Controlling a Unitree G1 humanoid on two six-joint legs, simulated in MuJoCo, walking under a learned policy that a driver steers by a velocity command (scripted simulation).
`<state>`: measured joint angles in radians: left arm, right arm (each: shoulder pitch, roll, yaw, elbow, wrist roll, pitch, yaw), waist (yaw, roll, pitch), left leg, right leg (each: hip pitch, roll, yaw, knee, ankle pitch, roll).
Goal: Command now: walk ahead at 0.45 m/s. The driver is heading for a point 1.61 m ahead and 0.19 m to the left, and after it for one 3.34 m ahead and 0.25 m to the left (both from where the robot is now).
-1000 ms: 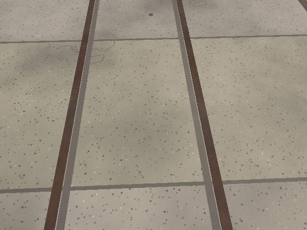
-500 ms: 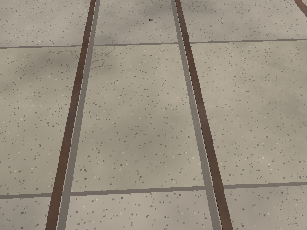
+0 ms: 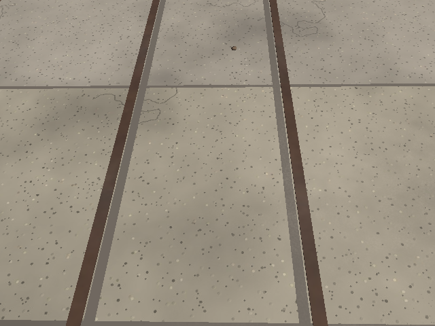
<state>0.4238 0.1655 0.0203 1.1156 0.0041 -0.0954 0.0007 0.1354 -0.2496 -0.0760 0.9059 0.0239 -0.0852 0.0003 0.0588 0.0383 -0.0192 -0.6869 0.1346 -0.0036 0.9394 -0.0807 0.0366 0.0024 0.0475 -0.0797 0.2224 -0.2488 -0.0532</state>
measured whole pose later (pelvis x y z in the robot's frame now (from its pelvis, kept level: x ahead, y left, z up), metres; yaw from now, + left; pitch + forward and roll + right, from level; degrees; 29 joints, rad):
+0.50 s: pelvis +0.30 +0.07 +0.00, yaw +0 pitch +1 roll +1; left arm 0.14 0.26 0.07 0.93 -0.01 -0.08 0.02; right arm 0.33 -0.22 -0.06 1.00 -0.01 -0.11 0.02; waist -0.04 -0.04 0.00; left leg -0.15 -0.07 0.08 0.28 -0.15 0.08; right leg -0.67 -0.15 0.04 1.02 -0.16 -0.04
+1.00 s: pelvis +0.59 -0.01 +0.00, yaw +0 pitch +1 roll -1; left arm 0.27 0.23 0.06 0.97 0.01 -0.10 -0.03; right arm 0.20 -0.27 -0.07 0.94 0.02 -0.09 -0.01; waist 0.03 0.04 0.01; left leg -0.57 0.11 -0.03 1.12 -0.27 0.05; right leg -0.23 0.05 -0.08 0.35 -0.14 -0.08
